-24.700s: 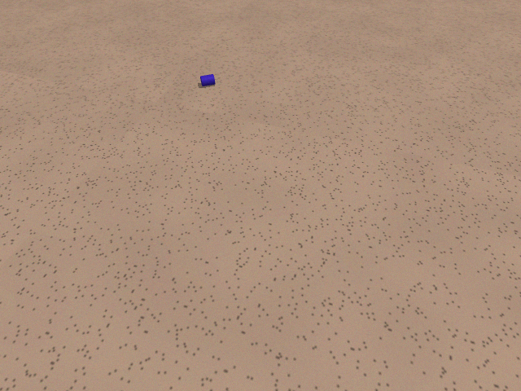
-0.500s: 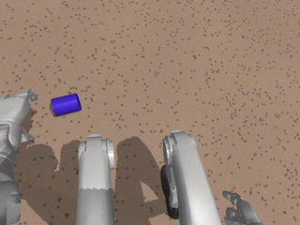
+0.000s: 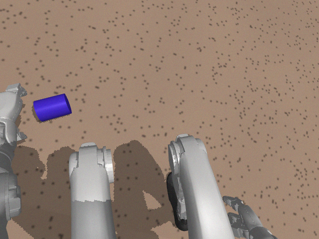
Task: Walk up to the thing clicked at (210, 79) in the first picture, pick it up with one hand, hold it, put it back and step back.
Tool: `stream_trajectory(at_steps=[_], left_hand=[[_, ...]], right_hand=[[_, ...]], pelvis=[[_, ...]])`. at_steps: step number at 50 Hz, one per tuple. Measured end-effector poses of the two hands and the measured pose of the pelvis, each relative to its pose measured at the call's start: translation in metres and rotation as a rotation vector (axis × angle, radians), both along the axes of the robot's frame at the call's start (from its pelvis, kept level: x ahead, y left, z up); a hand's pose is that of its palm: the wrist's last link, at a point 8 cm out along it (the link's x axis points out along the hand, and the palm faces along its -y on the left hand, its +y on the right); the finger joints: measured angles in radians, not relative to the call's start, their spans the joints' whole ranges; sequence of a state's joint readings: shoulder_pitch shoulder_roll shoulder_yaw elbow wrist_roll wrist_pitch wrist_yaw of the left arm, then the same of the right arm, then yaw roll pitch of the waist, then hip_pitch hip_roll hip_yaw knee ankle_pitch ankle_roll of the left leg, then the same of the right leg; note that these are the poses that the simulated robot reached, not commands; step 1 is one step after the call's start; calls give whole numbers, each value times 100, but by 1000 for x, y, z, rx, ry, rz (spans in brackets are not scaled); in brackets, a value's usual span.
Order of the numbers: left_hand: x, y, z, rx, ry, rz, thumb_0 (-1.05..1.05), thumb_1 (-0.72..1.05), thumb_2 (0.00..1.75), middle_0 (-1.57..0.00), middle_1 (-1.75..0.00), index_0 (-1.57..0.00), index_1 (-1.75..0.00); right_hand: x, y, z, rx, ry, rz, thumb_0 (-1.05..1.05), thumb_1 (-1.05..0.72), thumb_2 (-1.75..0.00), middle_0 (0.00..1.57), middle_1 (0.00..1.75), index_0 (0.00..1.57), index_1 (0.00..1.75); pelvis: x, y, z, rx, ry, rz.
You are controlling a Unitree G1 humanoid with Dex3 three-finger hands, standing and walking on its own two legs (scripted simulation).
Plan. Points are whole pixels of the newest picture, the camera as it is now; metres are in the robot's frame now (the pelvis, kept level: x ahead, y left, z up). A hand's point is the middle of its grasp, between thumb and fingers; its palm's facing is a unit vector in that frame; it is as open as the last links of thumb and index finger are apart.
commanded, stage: rise first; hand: left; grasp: from above
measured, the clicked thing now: (53, 107) +0.47 +0.30 -0.31
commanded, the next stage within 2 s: approach in 1.86 s
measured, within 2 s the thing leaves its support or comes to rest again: neither
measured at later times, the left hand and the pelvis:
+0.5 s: hand (19, 116) +0.41 +0.34 -0.19, palm faces -0.40 -0.15 -0.90, open 12.7 cm; pelvis +0.00 +0.00 -0.02, yaw -1 degrees
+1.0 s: hand (24, 113) +0.42 +0.34 -0.20, palm faces -0.40 -0.15 -0.90, open 12.6 cm; pelvis +0.00 +0.00 -0.03, yaw -2 degrees
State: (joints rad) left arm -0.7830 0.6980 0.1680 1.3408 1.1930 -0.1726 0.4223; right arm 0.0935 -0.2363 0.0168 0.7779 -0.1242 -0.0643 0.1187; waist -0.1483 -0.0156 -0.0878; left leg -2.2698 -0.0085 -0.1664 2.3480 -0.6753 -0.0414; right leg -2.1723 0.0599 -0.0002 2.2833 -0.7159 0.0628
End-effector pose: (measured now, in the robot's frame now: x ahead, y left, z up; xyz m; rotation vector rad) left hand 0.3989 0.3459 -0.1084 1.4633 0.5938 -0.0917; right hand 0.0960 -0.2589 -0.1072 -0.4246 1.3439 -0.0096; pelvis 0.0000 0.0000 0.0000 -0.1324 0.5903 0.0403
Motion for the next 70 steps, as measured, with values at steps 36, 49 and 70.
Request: stream_trajectory(at_steps=[36, 49, 70], left_hand=[[19, -6, -27, -17, -11, 3, 0, -28, 78, -34, -76, -32, -77], [25, -8, -35, -20, -13, 15, 0, -27, 77, -36, -75, -34, -76], [34, -2, -30, -7, -19, 31, 0, -29, 79, -34, -76, -32, -77]], right_hand=[[-20, -11, -9, -22, 55, -4, 1, -91, -90, 20, 30, 20, 30], [-30, -11, -11, -21, 68, 3, 1, -91, -90, 20, 30, 20, 30], [-36, -10, -10, -8, 86, 4, 1, -91, -90, 20, 30, 20, 30]], pelvis=[[2, -2, -21, -8, -18, -16], [1, -2, -27, -14, -30, -22], [2, -1, -27, -20, -28, -26]])
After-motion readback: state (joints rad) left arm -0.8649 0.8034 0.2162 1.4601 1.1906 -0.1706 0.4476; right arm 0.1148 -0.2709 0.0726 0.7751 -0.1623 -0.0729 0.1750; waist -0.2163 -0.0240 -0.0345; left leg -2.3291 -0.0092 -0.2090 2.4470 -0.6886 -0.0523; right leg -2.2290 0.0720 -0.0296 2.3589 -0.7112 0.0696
